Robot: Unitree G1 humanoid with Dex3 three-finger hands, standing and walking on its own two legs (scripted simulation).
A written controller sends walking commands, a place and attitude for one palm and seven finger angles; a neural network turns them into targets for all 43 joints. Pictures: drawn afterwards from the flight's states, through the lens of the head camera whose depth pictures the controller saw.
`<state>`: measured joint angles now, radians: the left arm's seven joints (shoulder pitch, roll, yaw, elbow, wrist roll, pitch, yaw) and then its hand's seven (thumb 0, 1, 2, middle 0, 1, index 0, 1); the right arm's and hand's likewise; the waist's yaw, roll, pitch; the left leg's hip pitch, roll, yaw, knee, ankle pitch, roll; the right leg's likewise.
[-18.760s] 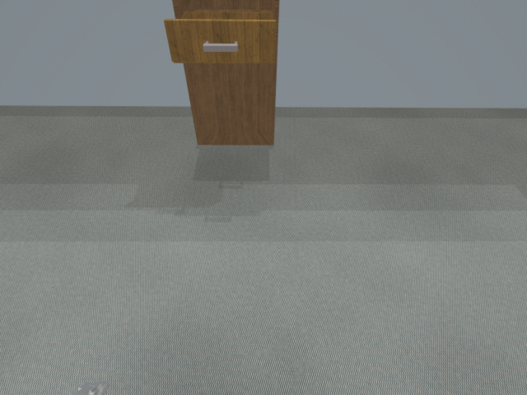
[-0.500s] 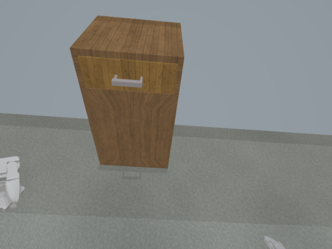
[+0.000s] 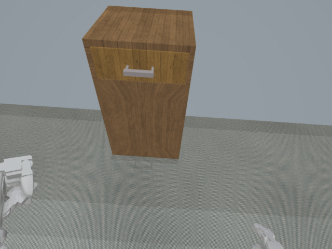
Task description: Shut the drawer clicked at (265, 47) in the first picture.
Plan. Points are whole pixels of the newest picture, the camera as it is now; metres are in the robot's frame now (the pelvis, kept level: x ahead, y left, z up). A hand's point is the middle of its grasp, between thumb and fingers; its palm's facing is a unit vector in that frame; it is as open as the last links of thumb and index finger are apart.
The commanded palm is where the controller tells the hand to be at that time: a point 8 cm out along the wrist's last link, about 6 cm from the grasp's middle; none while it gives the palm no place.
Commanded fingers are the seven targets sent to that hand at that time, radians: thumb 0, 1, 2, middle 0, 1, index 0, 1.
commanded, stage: let the arm hang, fingers relaxed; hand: left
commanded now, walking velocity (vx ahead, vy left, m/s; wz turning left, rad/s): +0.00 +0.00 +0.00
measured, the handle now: (139, 70) +0.84 +0.17 -0.02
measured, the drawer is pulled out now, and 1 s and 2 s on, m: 0.00 0.00 0.00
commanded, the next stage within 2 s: look to check the result in 1.08 s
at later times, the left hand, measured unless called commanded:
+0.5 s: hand out of the picture +0.00 +0.19 -0.16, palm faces +0.06 -0.96 -0.26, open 4.7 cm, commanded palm none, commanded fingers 0.00 0.90 0.90 -0.32 -0.43 -0.32 -0.43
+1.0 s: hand out of the picture +0.00 +0.17 -0.16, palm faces +0.06 -0.98 -0.20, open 7.3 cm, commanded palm none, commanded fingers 0.00 0.90 0.90 -0.20 -0.30 -0.20 -0.30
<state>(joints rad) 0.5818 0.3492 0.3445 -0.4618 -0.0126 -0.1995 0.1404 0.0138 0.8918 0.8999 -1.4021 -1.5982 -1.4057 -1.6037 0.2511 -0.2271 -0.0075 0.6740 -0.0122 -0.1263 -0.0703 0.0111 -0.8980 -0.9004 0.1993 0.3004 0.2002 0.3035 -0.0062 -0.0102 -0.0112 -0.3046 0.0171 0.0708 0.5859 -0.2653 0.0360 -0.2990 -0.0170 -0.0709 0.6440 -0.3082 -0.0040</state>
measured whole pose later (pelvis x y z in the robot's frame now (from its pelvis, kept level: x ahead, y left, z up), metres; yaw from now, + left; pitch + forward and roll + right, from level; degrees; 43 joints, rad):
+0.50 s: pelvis -0.01 -0.01 +0.01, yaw +4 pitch -1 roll -1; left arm 0.30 0.23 0.01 0.97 0.01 0.03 0.02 0.01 0.91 0.90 -0.68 -0.86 -0.68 -0.84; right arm 0.35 -0.17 -0.01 1.01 -0.03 0.03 -0.01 0.01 -0.90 -0.90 0.20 0.30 0.20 0.30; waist -0.01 0.02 0.06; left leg -0.29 0.00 0.00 0.50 -0.20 0.02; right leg -0.26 0.02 0.00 0.46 -0.19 -0.01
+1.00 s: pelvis +0.00 -0.01 +0.01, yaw +3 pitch -1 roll +0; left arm 0.24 0.15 0.01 1.11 0.01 0.00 0.03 0.01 0.91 0.90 -0.20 -0.30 -0.20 -0.31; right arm 0.26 -0.15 -0.02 1.09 -0.02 0.01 -0.03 0.00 -0.90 -0.90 0.20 0.30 0.20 0.30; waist -0.01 0.02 0.05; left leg -0.23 -0.01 0.01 0.44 -0.19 0.02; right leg -0.22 0.01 0.02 0.43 -0.18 -0.01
